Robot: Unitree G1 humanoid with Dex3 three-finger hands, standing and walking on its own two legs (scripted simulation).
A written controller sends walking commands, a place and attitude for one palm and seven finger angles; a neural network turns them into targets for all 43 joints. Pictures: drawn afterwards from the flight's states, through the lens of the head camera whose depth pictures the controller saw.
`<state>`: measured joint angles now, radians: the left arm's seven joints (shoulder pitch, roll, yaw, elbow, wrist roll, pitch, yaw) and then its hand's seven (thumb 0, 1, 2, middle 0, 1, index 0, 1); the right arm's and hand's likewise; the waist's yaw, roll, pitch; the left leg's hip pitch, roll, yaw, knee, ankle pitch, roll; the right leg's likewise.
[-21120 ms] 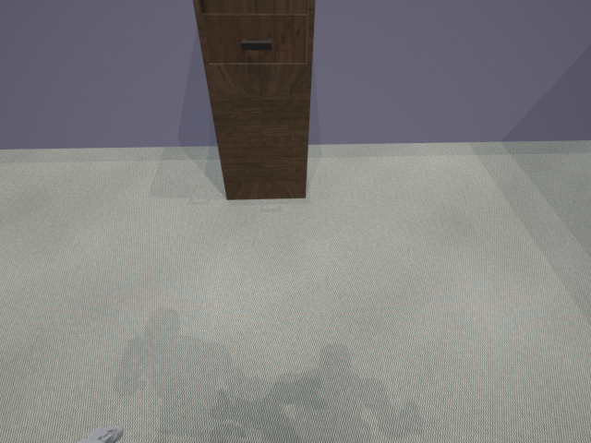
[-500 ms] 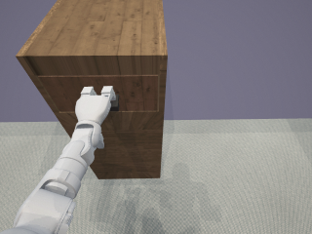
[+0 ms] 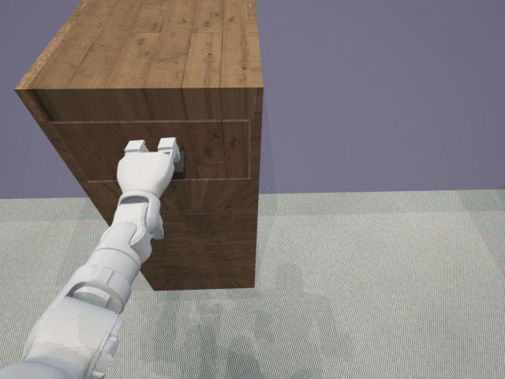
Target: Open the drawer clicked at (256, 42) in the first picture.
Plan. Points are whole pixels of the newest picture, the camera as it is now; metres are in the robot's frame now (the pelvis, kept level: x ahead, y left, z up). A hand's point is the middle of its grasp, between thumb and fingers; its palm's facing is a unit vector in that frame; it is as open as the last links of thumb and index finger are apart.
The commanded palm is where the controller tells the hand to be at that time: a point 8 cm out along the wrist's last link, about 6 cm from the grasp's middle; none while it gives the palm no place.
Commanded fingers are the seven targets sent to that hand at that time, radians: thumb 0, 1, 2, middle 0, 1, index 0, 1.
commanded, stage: lower the fingers behind the handle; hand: left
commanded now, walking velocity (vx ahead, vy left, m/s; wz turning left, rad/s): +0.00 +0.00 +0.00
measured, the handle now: (158, 164) +0.50 +0.19 +0.03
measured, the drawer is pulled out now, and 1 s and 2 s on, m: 0.00 0.00 0.00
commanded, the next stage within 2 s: lift the fingers back up to retry in 0.04 s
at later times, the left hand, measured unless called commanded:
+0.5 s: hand (155, 180) +0.44 +0.18 +0.05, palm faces +0.03 -0.07 -1.00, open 13.9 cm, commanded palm +0.41 +0.18 +0.12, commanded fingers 0.00 -0.50 0.30 -0.30 -1.20 -0.30 -1.20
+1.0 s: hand (153, 174) +0.43 +0.17 +0.08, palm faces -0.04 -0.06 -1.00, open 13.8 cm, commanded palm +0.40 +0.18 +0.15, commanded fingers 0.00 -0.50 0.30 -0.30 -1.20 -0.30 -1.20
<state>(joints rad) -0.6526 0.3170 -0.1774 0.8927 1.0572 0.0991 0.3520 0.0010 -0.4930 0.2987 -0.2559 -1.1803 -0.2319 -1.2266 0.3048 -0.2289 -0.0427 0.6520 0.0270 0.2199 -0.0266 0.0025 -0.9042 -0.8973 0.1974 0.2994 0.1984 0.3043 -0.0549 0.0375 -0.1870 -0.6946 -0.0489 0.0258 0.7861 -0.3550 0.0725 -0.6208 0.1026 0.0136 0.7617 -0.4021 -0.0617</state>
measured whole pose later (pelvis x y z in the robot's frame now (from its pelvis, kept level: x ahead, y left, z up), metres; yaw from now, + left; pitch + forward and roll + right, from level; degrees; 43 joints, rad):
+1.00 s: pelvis +0.01 -0.01 +0.02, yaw +0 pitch +9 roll +0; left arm -0.59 0.35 -0.20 0.69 1.00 0.08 0.15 0.00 -0.49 0.30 -0.32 -1.20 -0.32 -1.21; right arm 0.20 -0.24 -0.02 0.64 0.05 0.21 -0.05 0.00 -0.90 -0.90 0.20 0.30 0.20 0.30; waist -0.02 0.04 -0.12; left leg -0.47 -0.06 0.02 0.61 -0.30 0.06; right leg -0.41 0.09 0.03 0.61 -0.36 -0.07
